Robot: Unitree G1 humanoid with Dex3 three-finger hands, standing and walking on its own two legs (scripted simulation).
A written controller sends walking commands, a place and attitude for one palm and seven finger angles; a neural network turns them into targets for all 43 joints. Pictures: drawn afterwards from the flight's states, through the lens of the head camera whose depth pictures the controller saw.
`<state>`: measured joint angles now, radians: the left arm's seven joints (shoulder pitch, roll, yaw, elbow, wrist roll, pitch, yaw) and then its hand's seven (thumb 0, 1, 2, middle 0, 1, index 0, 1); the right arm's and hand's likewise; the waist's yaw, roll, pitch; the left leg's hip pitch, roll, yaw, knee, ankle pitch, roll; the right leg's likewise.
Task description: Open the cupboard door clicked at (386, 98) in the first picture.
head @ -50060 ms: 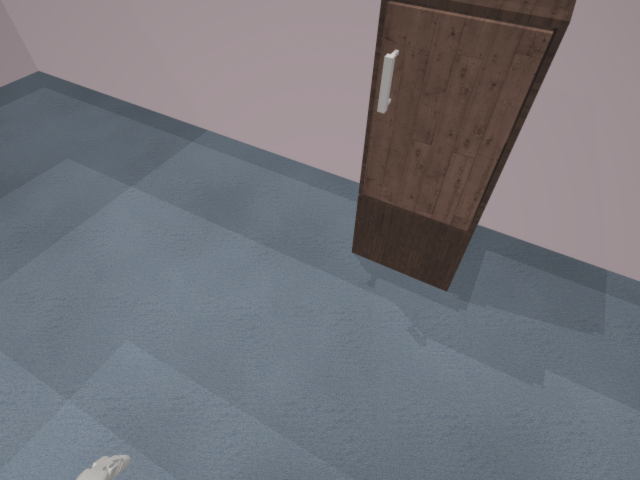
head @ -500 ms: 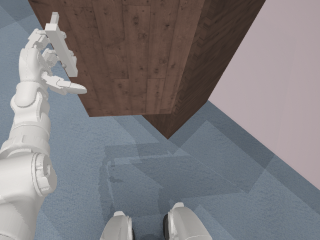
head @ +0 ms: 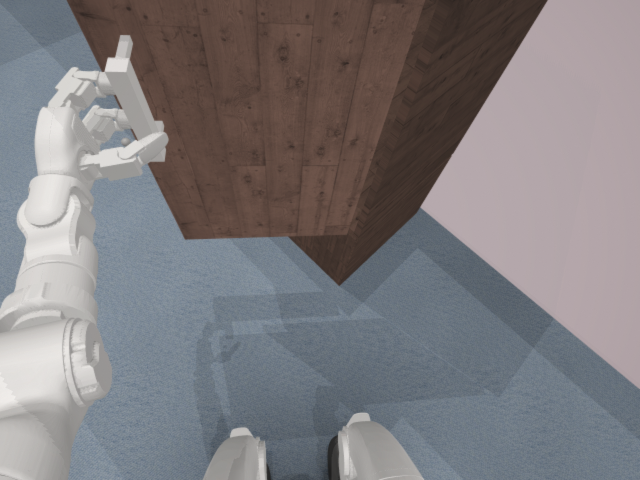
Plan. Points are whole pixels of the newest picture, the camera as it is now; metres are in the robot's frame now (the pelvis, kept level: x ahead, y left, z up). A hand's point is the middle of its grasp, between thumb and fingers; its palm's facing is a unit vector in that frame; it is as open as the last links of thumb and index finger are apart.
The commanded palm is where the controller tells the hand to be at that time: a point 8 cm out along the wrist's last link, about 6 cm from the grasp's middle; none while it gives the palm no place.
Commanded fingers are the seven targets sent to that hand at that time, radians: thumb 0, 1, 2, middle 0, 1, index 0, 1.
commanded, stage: close the thumb around the handle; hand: left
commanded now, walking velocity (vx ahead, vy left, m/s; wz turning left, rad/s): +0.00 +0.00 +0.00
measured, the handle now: (142, 104) +0.56 +0.19 +0.08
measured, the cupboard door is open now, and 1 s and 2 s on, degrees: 50 71 71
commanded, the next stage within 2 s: pull the door open along its arc in 0.28 s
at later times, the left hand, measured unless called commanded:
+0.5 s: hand (129, 146) +0.49 +0.20 +0.08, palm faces +0.03 -1.00 +0.00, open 7.4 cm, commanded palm +0.46 +0.23 +0.07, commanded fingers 0.00 0.90 0.90 -0.40 -1.35 -0.40 -1.35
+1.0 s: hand (132, 297) +0.32 +0.18 +0.05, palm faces +0.27 -0.96 +0.04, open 5.5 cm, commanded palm +0.28 +0.20 +0.07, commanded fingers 0.00 0.90 0.90 -0.40 -1.35 -0.40 -1.35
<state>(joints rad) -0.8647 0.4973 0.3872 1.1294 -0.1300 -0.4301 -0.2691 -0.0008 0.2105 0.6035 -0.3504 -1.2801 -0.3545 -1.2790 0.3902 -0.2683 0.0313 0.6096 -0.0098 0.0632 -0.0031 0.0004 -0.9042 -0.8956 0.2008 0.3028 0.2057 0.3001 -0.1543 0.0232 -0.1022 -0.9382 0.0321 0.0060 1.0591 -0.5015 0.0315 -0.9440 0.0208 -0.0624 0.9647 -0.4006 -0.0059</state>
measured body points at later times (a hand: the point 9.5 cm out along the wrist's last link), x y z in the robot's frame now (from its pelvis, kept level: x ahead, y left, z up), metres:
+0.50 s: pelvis -0.01 +0.01 +0.00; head +0.12 +0.03 +0.43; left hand +0.49 +0.25 +0.08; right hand +0.01 -0.25 -0.11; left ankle -0.01 +0.09 -0.67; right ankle +0.03 -0.12 -0.67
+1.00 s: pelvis +0.01 +0.00 +0.02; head +0.07 +0.01 +0.46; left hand +0.30 +0.23 +0.05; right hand +0.16 -0.24 -0.08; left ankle -0.01 +0.09 -0.67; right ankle +0.03 -0.12 -0.67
